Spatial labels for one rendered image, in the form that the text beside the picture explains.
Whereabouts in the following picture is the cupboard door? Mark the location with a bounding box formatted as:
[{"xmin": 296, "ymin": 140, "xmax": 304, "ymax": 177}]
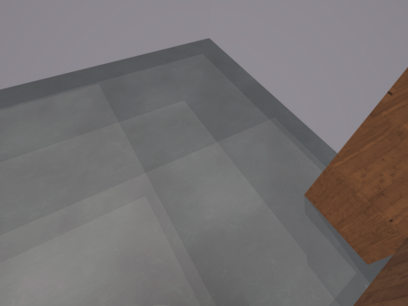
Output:
[{"xmin": 353, "ymin": 237, "xmax": 408, "ymax": 306}]

